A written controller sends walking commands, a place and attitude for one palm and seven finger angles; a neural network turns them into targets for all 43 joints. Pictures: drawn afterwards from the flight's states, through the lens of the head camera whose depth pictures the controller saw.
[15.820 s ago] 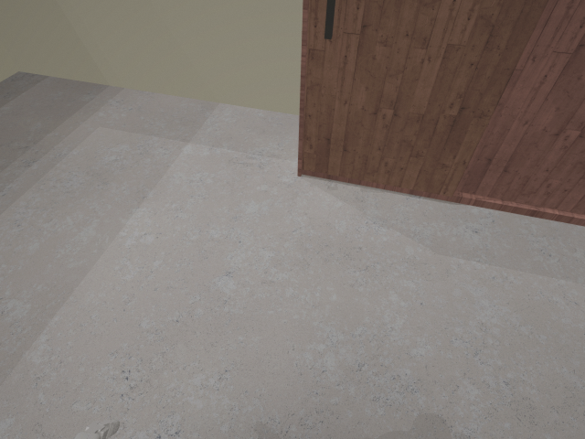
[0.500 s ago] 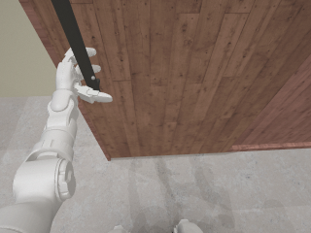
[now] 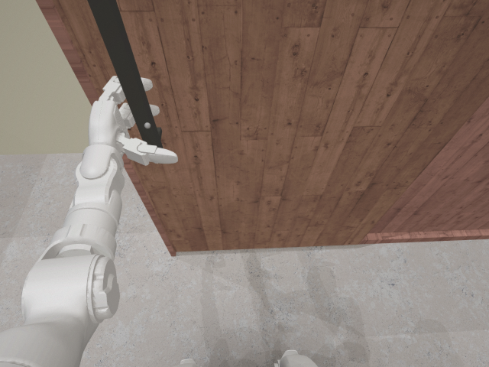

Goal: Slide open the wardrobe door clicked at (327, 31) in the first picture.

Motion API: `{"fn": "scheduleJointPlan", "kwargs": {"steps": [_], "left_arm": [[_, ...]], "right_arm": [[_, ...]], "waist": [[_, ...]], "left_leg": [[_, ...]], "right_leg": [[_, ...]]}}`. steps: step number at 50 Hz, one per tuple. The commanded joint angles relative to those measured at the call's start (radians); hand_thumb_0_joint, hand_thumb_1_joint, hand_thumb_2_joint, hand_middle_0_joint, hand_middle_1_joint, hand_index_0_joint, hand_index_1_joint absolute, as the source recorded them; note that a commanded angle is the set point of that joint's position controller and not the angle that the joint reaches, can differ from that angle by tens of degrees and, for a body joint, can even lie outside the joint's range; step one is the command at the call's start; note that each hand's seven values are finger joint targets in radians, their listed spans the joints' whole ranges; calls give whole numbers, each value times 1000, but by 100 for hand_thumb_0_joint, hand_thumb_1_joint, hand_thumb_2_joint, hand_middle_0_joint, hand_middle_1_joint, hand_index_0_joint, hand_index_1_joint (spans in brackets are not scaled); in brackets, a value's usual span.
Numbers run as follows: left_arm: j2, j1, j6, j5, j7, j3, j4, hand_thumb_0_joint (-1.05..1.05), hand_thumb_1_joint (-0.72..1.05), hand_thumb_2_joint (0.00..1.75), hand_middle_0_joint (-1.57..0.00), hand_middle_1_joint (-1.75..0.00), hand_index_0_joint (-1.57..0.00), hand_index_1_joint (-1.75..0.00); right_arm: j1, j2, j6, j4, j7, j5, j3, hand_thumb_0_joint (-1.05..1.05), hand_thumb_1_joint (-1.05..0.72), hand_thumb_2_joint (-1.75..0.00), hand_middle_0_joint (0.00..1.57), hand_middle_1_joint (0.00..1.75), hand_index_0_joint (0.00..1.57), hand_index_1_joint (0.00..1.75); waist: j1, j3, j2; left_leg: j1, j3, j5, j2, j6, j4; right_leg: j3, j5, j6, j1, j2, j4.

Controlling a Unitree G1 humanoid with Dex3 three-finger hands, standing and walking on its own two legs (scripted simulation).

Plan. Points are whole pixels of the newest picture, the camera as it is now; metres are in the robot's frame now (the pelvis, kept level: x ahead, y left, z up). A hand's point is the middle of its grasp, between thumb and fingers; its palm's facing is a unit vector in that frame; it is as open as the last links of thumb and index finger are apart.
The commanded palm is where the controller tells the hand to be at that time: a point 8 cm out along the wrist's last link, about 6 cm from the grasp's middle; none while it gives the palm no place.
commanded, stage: grip the handle and tug to test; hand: left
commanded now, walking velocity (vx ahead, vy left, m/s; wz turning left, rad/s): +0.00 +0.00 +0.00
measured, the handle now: (137, 82) +0.54 +0.16 +0.15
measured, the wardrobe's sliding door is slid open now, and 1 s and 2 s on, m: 0.00 0.00 0.00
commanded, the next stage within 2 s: tug the door sideways, standing still in 1.34 s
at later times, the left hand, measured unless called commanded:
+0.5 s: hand (151, 126) +0.48 +0.14 +0.11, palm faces +0.00 -1.00 -0.04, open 7.3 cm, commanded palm +0.45 +0.18 +0.11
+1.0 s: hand (151, 125) +0.48 +0.14 +0.11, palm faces +0.00 -1.00 -0.02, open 5.9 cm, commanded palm +0.45 +0.18 +0.11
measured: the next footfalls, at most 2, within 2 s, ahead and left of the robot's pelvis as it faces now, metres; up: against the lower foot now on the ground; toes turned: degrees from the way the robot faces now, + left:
none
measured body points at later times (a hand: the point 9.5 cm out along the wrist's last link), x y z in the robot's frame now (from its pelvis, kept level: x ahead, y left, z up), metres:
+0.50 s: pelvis +0.00 +0.00 +0.00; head +0.07 -0.01 +0.44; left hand +0.47 +0.19 +0.12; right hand +0.04 -0.26 -0.12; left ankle +0.00 +0.13 -0.70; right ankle +0.02 -0.13 -0.70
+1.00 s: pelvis -0.01 +0.00 +0.00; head +0.07 +0.00 +0.44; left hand +0.47 +0.19 +0.12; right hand +0.04 -0.27 -0.12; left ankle +0.00 +0.13 -0.70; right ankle +0.02 -0.13 -0.70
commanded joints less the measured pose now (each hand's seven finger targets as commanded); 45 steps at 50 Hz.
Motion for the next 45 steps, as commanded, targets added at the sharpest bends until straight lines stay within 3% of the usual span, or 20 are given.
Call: {"fn": "scheduleJointPlan", "kwargs": {"steps": [1, 5, 8, 10, 13, 16, 20, 23, 26, 29, 30, 31, 33, 35, 37, 38, 41, 42, 43, 45], "left_arm": [[197, -452, -50, -14, -15, 13, -216, 0, -27, 40, -32, -123, -32, -123], [152, -447, -47, -24, -13, -17, -238, 0, -8, 48, -35, -126, -35, -126], [169, -471, -48, -23, -6, -5, -223, 0, 6, 54, -36, -128, -36, -128], [190, -469, -62, -21, 1, 12, -265, 0, 15, 58, -37, -129, -37, -129], [136, -477, -67, -12, 5, -34, -266, 0, 29, 64, -38, -131, -38, -131], [149, -483, -68, -6, 11, -30, -250, 0, 43, 70, -40, -133, -40, -133], [148, -486, -62, -8, 6, -32, -230, 0, 62, 78, -42, -136, -42, -136], [116, -508, -59, -10, 4, -55, -230, 0, 76, 84, -44, -138, -44, -138], [157, -489, -55, -18, 5, -14, -203, 0, 90, 90, -45, -140, -45, -140], [204, -478, -57, -9, 3, 17, -202, 0, 90, 90, -45, -140, -45, -140], [194, -494, -55, -6, -1, 1, -201, 0, 90, 90, -45, -140, -45, -140], [222, -483, -56, -1, -2, 24, -191, 0, 90, 90, -45, -140, -45, -140], [229, -467, -59, -2, -4, 33, -213, 0, 90, 90, -45, -140, -45, -140], [206, -459, -59, -1, -7, 15, -217, 0, 90, 90, -45, -140, -45, -140], [204, -469, -48, -1, -9, 10, -183, 0, 90, 90, -45, -140, -45, -140], [225, -480, -47, 3, -9, 19, -185, 0, 90, 90, -45, -140, -45, -140], [199, -510, -47, 5, -5, -1, -179, 0, 90, 90, -45, -140, -45, -140], [225, -507, -49, 8, -3, 17, -184, 0, 90, 90, -45, -140, -45, -140], [200, -498, -46, 8, -4, -1, -177, 0, 90, 90, -45, -140, -45, -140], [217, -519, -46, 9, -2, 8, -173, 0, 90, 90, -45, -140, -45, -140]], "right_arm": [[98, -149, -24, -69, -13, 6, -59, 0, -90, -90, 20, 30, 20, 30], [89, -145, -25, -75, -12, 7, -59, 0, -90, -90, 20, 30, 20, 30], [90, -148, -24, -68, -11, 6, -59, 0, -90, -90, 20, 30, 20, 30], [87, -147, -27, -74, -12, 5, -61, 0, -90, -90, 20, 30, 20, 30], [79, -140, -31, -72, -8, 3, -58, 0, -90, -90, 20, 30, 20, 30], [82, -144, -31, -67, -8, 3, -59, 0, -90, -90, 20, 30, 20, 30], [83, -146, -31, -65, -11, 5, -59, 0, -90, -90, 20, 30, 20, 30], [85, -144, -33, -61, -9, 4, -60, 0, -90, -90, 20, 30, 20, 30], [92, -149, -32, -56, -12, 2, -59, 0, -90, -90, 20, 30, 20, 30], [94, -150, -29, -64, -13, 1, -55, 0, -90, -90, 20, 30, 20, 30], [89, -146, -28, -62, -12, 2, -54, 0, -90, -90, 20, 30, 20, 30], [93, -148, -26, -60, -14, 2, -55, 0, -90, -90, 20, 30, 20, 30], [92, -145, -23, -69, -13, 3, -57, 0, -90, -90, 20, 30, 20, 30], [89, -142, -22, -73, -13, 2, -55, 0, -90, -90, 20, 30, 20, 30], [88, -143, -19, -70, -13, 3, -54, 0, -90, -90, 20, 30, 20, 30], [91, -147, -18, -71, -15, 4, -53, 0, -90, -90, 20, 30, 20, 30], [91, -145, -21, -72, -17, 4, -54, 0, -90, -90, 20, 30, 20, 30], [95, -147, -21, -69, -18, 2, -55, 0, -90, -90, 20, 30, 20, 30], [93, -146, -21, -73, -17, 3, -55, 0, -90, -90, 20, 30, 20, 30], [99, -148, -21, -69, -18, 1, -52, 0, -90, -90, 20, 30, 20, 30]], "waist": [[-9, -402, 13], [-12, -387, 19], [-21, -356, -31], [-6, -407, 9], [-11, -393, 36], [-19, -391, 3], [-20, -401, 22], [-29, -392, 9], [-19, -404, -27], [-10, -393, -25], [-21, -384, -14], [-15, -379, -32], [-6, -403, -10], [-7, -409, 18], [-18, -354, -13], [-18, -353, -20], [-30, -362, -6], [-22, -378, -5], [-26, -374, -8], [-29, -382, 4]], "left_leg": [[219, -31, 287, -61, 34, -85], [232, -34, 296, -60, 32, -87], [201, -34, 250, -61, 36, -94], [230, -35, 284, -64, 34, -90], [242, -37, 280, -62, 30, -88], [236, -41, 264, -60, 32, -89], [237, -40, 268, -62, 32, -84], [242, -42, 267, -61, 32, -84], [219, -41, 270, -63, 34, -85], [181, -30, 257, -69, 40, -87], [180, -27, 249, -70, 42, -84], [166, -26, 241, -70, 42, -84], [176, -22, 258, -71, 41, -84], [194, -23, 274, -71, 40, -81], [158, -21, 227, -69, 41, -86], [146, -24, 211, -68, 40, -89], [162, -26, 202, -70, 43, -85], [161, -29, 205, -69, 41, -85], [164, -28, 205, -69, 41, -87], [167, -33, 212, -68, 40, -83]], "right_leg": [[-2, 370, -37, 209, 62, -77], [-6, 364, -37, 195, 63, -81], [-5, 339, -35, 199, 62, -89], [-3, 361, -37, 216, 60, -78], [-5, 346, -38, 189, 60, -78], [-6, 333, -36, 184, 61, -79], [-4, 338, -37, 183, 60, -78], [-7, 336, -36, 172, 61, -80], [-4, 354, -34, 202, 61, -80], [2, 368, -35, 233, 59, -81], [7, 367, -32, 222, 58, -85], [9, 363, -32, 229, 57, -85], [11, 382, -34, 243, 57, -81], [7, 386, -34, 230, 57, -79], [8, 349, -31, 213, 57, -91], [9, 335, -32, 217, 56, -90], [10, 315, -31, 192, 56, -92], [9, 315, -32, 201, 55, -88], [8, 313, -32, 197, 56, -90], [6, 312, -32, 186, 55, -84]]}}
